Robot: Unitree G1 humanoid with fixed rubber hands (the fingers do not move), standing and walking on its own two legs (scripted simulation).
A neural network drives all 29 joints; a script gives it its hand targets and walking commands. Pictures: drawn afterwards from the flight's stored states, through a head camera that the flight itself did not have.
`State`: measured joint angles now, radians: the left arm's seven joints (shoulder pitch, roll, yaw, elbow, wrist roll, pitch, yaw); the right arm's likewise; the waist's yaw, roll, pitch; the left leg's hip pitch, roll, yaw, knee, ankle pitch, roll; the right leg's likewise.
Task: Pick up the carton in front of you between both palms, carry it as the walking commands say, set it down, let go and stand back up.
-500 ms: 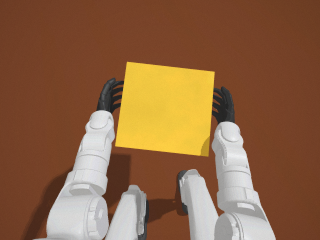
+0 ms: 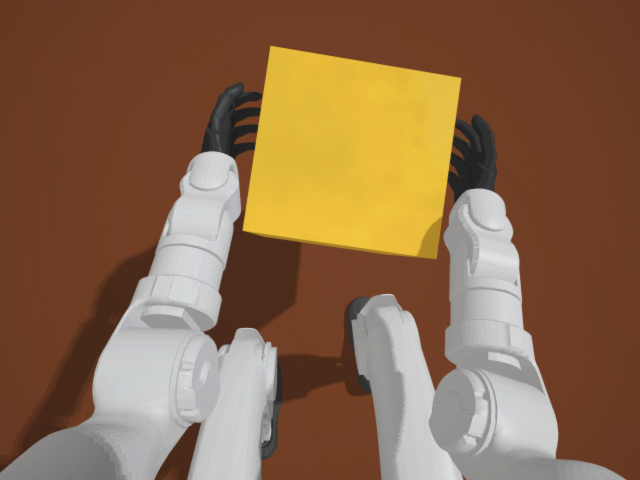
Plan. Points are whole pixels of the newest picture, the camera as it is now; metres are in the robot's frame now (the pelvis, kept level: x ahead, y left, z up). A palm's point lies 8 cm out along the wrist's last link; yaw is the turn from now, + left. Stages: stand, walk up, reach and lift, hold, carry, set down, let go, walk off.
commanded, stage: set down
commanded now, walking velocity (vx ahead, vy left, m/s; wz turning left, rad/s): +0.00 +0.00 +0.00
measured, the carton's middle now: (341, 174) +0.47 -0.10 -0.19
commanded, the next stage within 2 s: none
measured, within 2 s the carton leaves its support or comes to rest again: rests again in 1.60 s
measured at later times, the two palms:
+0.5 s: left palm (256, 151) +0.54 +0.02 -0.25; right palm (443, 194) +0.43 -0.26 -0.25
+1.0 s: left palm (262, 160) +0.54 +0.02 -0.32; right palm (441, 186) +0.45 -0.27 -0.28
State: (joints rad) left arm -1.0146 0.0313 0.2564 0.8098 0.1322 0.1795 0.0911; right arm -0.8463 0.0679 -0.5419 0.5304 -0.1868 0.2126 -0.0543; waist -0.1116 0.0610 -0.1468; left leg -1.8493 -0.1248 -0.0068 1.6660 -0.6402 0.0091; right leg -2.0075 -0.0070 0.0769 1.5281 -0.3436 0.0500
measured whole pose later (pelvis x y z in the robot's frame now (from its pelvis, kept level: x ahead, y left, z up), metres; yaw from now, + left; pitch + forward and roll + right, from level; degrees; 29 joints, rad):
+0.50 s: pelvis -0.03 +0.00 -0.10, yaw +0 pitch +46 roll +1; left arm -1.46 0.23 0.16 1.04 0.10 0.24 0.07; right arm -1.21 0.00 -0.59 0.66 -0.17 0.28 -0.12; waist -0.18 0.07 0.13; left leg -2.15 -0.14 -0.01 2.01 -0.67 -0.01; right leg -2.31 0.00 0.06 1.82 -0.33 0.05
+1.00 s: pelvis -0.02 +0.01 -0.13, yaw -2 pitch +48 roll -4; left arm -1.52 0.26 0.03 1.12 0.09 0.23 0.11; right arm -1.32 -0.12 -0.63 0.88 -0.10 0.22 -0.01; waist -0.24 0.02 0.15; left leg -2.27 -0.17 -0.02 2.14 -0.71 0.01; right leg -2.39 -0.02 0.05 1.92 -0.37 0.08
